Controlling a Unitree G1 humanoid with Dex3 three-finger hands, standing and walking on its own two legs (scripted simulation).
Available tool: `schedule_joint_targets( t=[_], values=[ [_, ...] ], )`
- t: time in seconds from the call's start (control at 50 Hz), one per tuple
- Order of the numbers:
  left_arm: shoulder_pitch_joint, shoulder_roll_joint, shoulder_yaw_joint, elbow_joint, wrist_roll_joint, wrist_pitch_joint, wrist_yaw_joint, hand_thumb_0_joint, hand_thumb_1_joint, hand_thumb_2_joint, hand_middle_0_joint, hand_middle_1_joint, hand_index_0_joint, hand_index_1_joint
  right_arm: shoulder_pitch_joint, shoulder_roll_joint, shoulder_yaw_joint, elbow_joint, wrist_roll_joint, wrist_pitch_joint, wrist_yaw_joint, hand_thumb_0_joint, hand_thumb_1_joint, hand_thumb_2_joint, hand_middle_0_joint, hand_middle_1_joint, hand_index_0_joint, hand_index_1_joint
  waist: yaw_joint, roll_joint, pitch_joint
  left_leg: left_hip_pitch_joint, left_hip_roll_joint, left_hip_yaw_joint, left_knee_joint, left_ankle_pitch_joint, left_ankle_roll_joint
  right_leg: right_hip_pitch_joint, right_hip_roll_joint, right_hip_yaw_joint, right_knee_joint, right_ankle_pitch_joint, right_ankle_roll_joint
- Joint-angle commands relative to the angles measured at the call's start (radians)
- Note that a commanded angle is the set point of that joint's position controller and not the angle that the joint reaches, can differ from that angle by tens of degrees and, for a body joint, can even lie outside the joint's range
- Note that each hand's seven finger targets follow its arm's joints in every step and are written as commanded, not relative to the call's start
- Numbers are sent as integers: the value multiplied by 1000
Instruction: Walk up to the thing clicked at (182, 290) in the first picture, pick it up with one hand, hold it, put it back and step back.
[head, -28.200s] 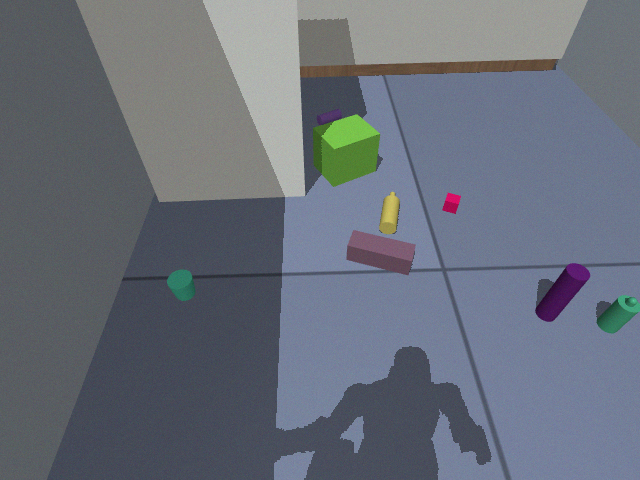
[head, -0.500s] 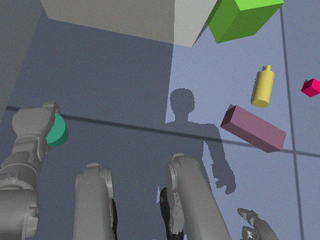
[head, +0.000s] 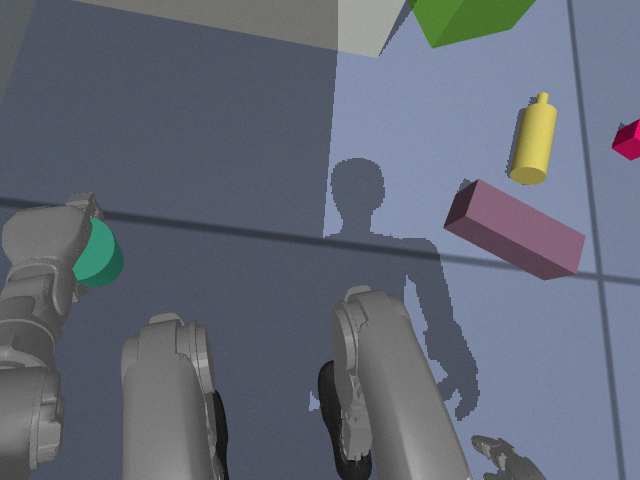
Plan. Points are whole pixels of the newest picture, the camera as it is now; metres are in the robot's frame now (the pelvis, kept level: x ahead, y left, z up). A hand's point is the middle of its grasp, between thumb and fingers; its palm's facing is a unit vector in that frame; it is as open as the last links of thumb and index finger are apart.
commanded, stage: crouch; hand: left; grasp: from above
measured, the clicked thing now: (88, 256) +0.43 +0.26 -0.23
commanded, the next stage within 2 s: lower in 0.08 s
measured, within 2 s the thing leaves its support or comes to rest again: rests again in 0.92 s
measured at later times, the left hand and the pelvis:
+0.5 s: hand (88, 262) +0.42 +0.27 -0.24, palm faces -0.48 -0.09 -0.87, open 11.3 cm; pelvis +0.00 +0.00 -0.04, yaw -2 degrees
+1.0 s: hand (103, 255) +0.44 +0.26 -0.29, palm faces -0.45 -0.12 -0.89, open 11.3 cm; pelvis +0.00 +0.00 -0.07, yaw -4 degrees
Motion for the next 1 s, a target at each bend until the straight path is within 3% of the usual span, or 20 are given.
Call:
schedule_joint_targets(
  t=[0.0, 0.12, 0.18, 0.24, 0.28, 0.4, 0.44, 0.48, 0.56, 0.58, 0.6, 0.64, 0.66, 0.68, 0.78, 0.86, 0.9, 0.92, 0.94, 0.98],
  values=[
    [-351, 297, 55, -150, -16, -1, 64, 0, 360, 1176, -762, -1064, -765, -1060, 196, -228, -64, -15, 2, -18, -18, 0, -910, -903, 200, 300, 199, 300, 19, 238, -695, 534, -26, 58, -212, 160, 24, 301, 16, -34, -243, 210, -37],
    [-378, 306, 45, -88, -16, -2, 55, 0, 360, 1133, -753, -1055, -761, -1046, 187, -239, -54, -5, -3, -26, -18, 0, -910, -902, 200, 300, 199, 300, 4, 240, -653, 494, -25, 57, -181, 137, 26, 258, 16, -42, -211, 190, -38],
    [-369, 312, 42, -89, -21, -3, 53, 0, 308, 1144, -753, -1003, -745, -1011, 174, -236, -50, -6, -3, -24, -19, 0, -906, -901, 200, 300, 200, 300, 13, 244, -657, 466, -25, 64, -165, 133, 28, 275, 20, -41, -206, 190, -38],
    [-386, 295, 20, -35, -11, -8, 41, 0, 277, 1136, -727, -1013, -722, -1019, 189, -241, -39, 4, -8, -26, -13, 0, -908, -901, 200, 300, 199, 300, -15, 207, -615, 424, -25, 60, -137, 142, 32, 270, 22, -46, -193, 205, -32],
    [-379, 288, 10, 4, -17, -15, 37, 0, 242, 1122, -708, -1007, -701, -1014, 188, -241, -30, 4, -8, -25, -10, 0, -910, -902, 200, 300, 199, 300, -15, 190, -606, 403, -24, 56, -120, 145, 34, 274, 25, -51, -185, 207, -31],
    [-374, 331, 52, -31, -6, -45, 73, 0, 287, 1090, -712, -1024, -719, -1016, 181, -254, -24, 5, -19, -29, -3, 0, -906, -899, 200, 300, 200, 300, -13, 239, -647, 434, -23, 48, -92, 183, 24, 270, 32, -71, -128, 243, -33],
    [-380, 323, 41, -30, 0, -48, 84, 0, 278, 1087, -711, -1017, -716, -1011, 169, -255, -23, 7, -23, -32, 3, 0, -909, -900, 200, 300, 200, 300, -21, 285, -621, 460, -20, 41, -93, 179, 16, 224, 32, -80, -103, 234, -38],
    [-407, 363, 73, -63, 16, -53, 106, 0, 278, 1078, -704, -1019, -712, -1010, 167, -268, -26, 8, -32, -34, 7, 0, -908, -900, 200, 300, 200, 300, -30, 330, -636, 477, -17, 36, -86, 190, 12, 210, 32, -91, -82, 246, -37],
    [-390, 361, 86, -89, 15, -44, 145, 0, 249, 1093, -691, -969, -691, -967, 154, -269, -27, 7, -38, -35, 13, 0, -898, -895, 201, 300, 200, 300, -30, 357, -652, 486, -15, 38, -79, 182, 10, 202, 36, -93, -78, 243, -37],
    [-352, 343, 79, -47, 15, -35, 151, 0, 224, 1088, -681, -959, -678, -960, 150, -267, -24, 9, -40, -35, 17, 0, -899, -896, 201, 300, 200, 300, -22, 354, -634, 474, -14, 40, -75, 188, 9, 198, 35, -93, -71, 249, -39],
    [-391, 351, 80, -53, 19, -33, 156, 0, 231, 1089, -671, -976, -673, -972, 154, -266, -22, 11, -45, -38, 22, 0, -898, -895, 201, 300, 200, 300, -48, 343, -631, 457, -13, 39, -60, 190, 12, 203, 38, -97, -66, 255, -35],
    [-413, 353, 69, -2, 22, -23, 162, 0, 196, 1091, -653, -965, -650, -966, 155, -268, -12, 16, -51, -45, 32, 0, -898, -896, 201, 300, 200, 300, -60, 322, -596, 433, -13, 37, -44, 180, 15, 182, 38, -100, -58, 248, -37],
    [-388, 358, 82, 6, 11, -22, 168, 0, 196, 1083, -649, -958, -647, -958, 144, -269, -13, 13, -48, -44, 32, 0, -894, -894, 201, 300, 201, 300, -47, 329, -597, 412, -12, 35, -46, 174, 18, 191, 42, -99, -66, 244, -36],
    [-401, 360, 81, 25, 5, -18, 172, 0, 193, 1078, -649, -953, -647, -954, 143, -269, -7, 12, -51, -47, 34, 0, -896, -895, 201, 300, 201, 300, -55, 307, -581, 402, -11, 34, -38, 162, 19, 185, 41, -101, -66, 236, -37],
    [-362, 361, 81, 58, -8, -10, 169, 0, 250, 1059, -666, -972, -675, -961, 155, -273, 10, 18, -53, -54, 47, 0, -893, -893, 201, 300, 201, 300, -55, 294, -598, 385, -12, 27, -19, 198, 23, 234, 47, -107, -52, 269, -28],
    [-400, 378, 68, 76, -3, -21, 152, 0, 278, 1053, -675, -1003, -692, -984, 162, -272, 28, 24, -63, -66, 62, 0, -895, -894, 201, 300, 201, 300, -82, 297, -569, 360, -10, 24, 24, 203, 25, 247, 49, -109, -37, 286, -25],
    [-382, 435, 113, 45, 1, -34, 156, 0, 280, 1082, -691, -999, -701, -988, 169, -288, 27, 30, -64, -67, 66, 0, -895, -894, 201, 300, 201, 300, -58, 310, -581, 360, -10, 22, 20, 221, 23, 263, 51, -114, -34, 296, -27],
    [-354, 407, 111, 69, -7, -33, 156, 0, 311, 1106, -712, -1012, -721, -1000, 169, -285, 28, 28, -65, -68, 69, 0, -895, -894, 201, 300, 201, 300, -61, 306, -570, 373, -9, 21, 24, 229, 20, 254, 50, -119, -27, 304, -26],
    [-370, 433, 133, 53, -5, -42, 163, 0, 321, 1114, -708, -1033, -721, -1018, 152, -300, 27, 10, -69, -74, 70, 0, -892, -893, 201, 300, 201, 300, -66, 300, -573, 369, -8, 17, 29, 233, 19, 248, 52, -130, -23, 305, -27],
    [-357, 424, 127, 77, 13, -52, 165, 0, 330, 1103, -708, -1036, -724, -1017, 146, -299, 28, 6, -73, -77, 77, 0, -893, -893, 201, 300, 201, 300, -65, 319, -559, 369, -8, 11, 22, 219, 14, 234, 54, -136, -11, 289, -32]
  ],
)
